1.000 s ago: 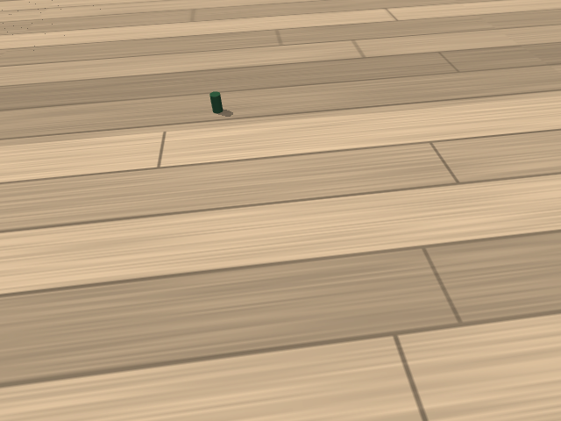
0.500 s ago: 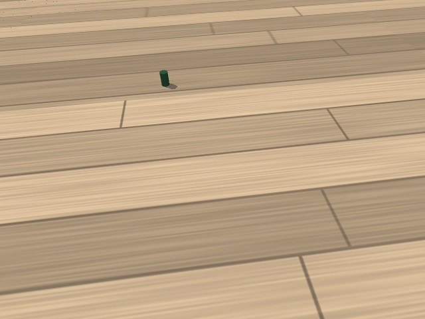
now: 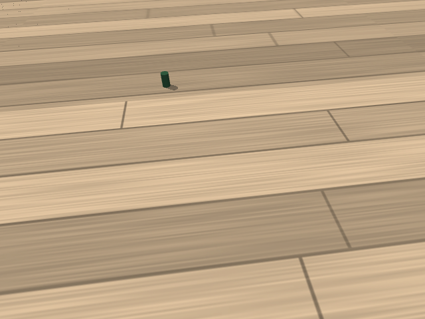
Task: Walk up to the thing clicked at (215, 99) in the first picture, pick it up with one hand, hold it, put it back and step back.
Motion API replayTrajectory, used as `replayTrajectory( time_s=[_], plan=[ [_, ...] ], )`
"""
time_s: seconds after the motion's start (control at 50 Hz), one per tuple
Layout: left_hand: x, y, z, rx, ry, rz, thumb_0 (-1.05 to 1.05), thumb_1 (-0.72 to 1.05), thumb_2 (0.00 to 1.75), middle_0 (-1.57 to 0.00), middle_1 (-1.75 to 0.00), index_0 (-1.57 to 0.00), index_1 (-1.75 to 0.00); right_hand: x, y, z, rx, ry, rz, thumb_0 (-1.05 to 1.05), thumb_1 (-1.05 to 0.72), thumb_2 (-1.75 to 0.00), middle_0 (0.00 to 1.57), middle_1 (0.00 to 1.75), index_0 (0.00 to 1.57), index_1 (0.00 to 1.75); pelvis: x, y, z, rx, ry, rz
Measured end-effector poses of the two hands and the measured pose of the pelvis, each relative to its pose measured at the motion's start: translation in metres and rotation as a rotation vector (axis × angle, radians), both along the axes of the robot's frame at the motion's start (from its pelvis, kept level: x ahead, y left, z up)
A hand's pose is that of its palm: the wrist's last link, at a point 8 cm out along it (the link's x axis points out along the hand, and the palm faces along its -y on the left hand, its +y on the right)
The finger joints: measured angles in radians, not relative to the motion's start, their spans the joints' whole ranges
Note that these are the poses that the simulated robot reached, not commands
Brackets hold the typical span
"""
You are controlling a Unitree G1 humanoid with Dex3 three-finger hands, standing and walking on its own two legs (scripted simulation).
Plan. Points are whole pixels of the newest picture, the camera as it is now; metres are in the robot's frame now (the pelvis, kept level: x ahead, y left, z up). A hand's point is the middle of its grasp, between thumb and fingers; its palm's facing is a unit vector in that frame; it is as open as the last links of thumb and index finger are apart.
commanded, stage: stand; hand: left
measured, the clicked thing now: (165, 79) +2.11 +0.44 -0.72
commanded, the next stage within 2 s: walk up in 0.12 s
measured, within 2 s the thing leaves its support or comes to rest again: neither
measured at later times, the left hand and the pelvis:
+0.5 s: hand out of the picture +0.07 +0.38 -0.17, palm faces +0.12 -0.90 -0.41, open 7.4 cm; pelvis +0.10 +0.06 -0.02, yaw +6 degrees
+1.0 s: hand (94, 192) +0.51 +0.38 -0.15, palm faces +0.01 -0.93 -0.37, open 7.4 cm; pelvis +0.38 +0.09 -0.04, yaw +6 degrees
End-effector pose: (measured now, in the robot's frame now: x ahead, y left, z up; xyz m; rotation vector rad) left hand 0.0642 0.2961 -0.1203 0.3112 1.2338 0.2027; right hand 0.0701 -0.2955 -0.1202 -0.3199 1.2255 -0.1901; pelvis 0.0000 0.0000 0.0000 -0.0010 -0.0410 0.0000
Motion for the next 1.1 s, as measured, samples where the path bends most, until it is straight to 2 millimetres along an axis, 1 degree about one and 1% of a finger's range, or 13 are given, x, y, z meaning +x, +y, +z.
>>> replayTrajectory(
  time_s=[0.16,0.26,0.32,0.4,0.5,0.56,0.68,0.78,0.86,0.94,1.02,1.06,1.1],
  plan=[
    [-0.001,0.003,0.002,-0.013,-0.019,0.003,0.00,0.91,0.90,-0.21,-0.30,-0.20,-0.30,0.001,-0.001,0.001,0.017,-0.016,0.003,0.01,-0.90,-0.90,0.20,0.30,0.20,0.30,0.001,0.000,-0.001,-0.001,0.007,0.007],
    [-0.002,0.022,0.007,0.009,-0.085,0.027,0.00,0.91,0.90,-0.21,-0.30,-0.21,-0.30,0.016,-0.014,0.001,0.001,-0.013,0.041,0.01,-0.90,-0.90,0.20,0.30,0.20,0.30,0.011,0.002,-0.008,-0.016,0.032,0.045],
    [-0.014,0.041,0.011,0.040,-0.085,0.071,0.00,0.91,0.90,-0.21,-0.30,-0.21,-0.30,0.043,-0.014,0.006,-0.022,-0.012,0.082,0.01,-0.90,-0.90,0.20,0.30,0.20,0.30,0.022,0.010,-0.008,-0.016,0.020,0.063],
    [-0.027,0.073,0.012,0.067,-0.016,0.117,0.00,0.90,0.90,-0.21,-0.30,-0.21,-0.30,0.094,0.000,0.020,-0.029,-0.074,0.123,0.01,-0.90,-0.90,0.20,0.30,0.20,0.30,0.049,0.028,-0.007,-0.020,0.011,0.082],
    [-0.006,0.122,-0.007,0.072,0.020,0.156,0.01,0.90,0.90,-0.21,-0.30,-0.21,-0.30,0.162,0.028,0.029,-0.074,-0.150,0.168,0.01,-0.90,-0.90,0.20,0.30,0.20,0.30,0.095,0.063,-0.022,-0.028,0.009,0.110],
    [0.028,0.142,-0.021,0.066,0.038,0.135,0.01,0.91,0.90,-0.20,-0.30,-0.20,-0.30,0.188,0.047,0.028,-0.098,-0.210,0.152,0.01,-0.90,-0.90,0.20,0.30,0.20,0.30,0.119,0.084,-0.032,0.010,-0.002,0.095],
    [0.137,0.140,-0.005,-0.008,-0.078,0.049,0.01,0.91,0.90,-0.20,-0.30,-0.20,-0.30,0.192,0.076,0.032,-0.066,-0.148,0.087,0.01,-0.90,-0.90,0.20,0.30,0.20,0.30,0.172,0.103,-0.011,0.007,-0.011,0.096],
    [0.223,0.141,0.007,-0.028,-0.148,-0.006,0.00,0.91,0.90,-0.20,-0.30,-0.20,-0.30,0.203,0.085,0.023,-0.040,-0.057,0.051,0.01,-0.90,-0.90,0.20,0.30,0.20,0.30,0.225,0.110,-0.007,0.024,-0.013,0.095],
    [0.290,0.140,0.012,-0.018,-0.149,-0.035,0.00,0.91,0.90,-0.20,-0.30,-0.20,-0.30,0.231,0.085,0.010,-0.020,-0.006,0.027,0.01,-0.90,-0.90,0.20,0.30,0.20,0.30,0.276,0.109,-0.011,0.028,-0.003,0.094],
    [0.368,0.133,0.011,0.008,-0.166,-0.052,0.01,0.91,0.90,-0.20,-0.30,-0.20,-0.30,0.275,0.075,-0.010,-0.008,0.042,0.011,0.01,-0.90,-0.90,0.20,0.30,0.21,0.30,0.337,0.102,-0.023,0.031,0.020,0.097],
    [0.447,0.118,0.007,0.031,-0.213,-0.044,0.01,0.91,0.90,-0.20,-0.30,-0.20,-0.30,0.337,0.060,-0.033,-0.018,0.090,0.020,0.01,-0.90,-0.90,0.20,0.30,0.20,0.30,0.398,0.091,-0.037,-0.024,0.031,0.096],
    [0.473,0.109,0.010,0.030,-0.250,-0.040,0.00,0.91,0.90,-0.20,-0.30,-0.20,-0.30,0.376,0.061,-0.033,-0.009,0.080,0.039,0.01,-0.90,-0.90,0.20,0.30,0.20,0.30,0.422,0.085,-0.035,-0.013,0.027,0.103],
    [0.487,0.104,0.017,0.023,-0.268,-0.006,0.00,0.91,0.90,-0.20,-0.30,-0.20,-0.30,0.419,0.064,-0.026,-0.002,0.049,0.076,0.01,-0.90,-0.90,0.20,0.30,0.20,0.30,0.445,0.084,-0.027,0.004,0.019,0.112]
  ],
)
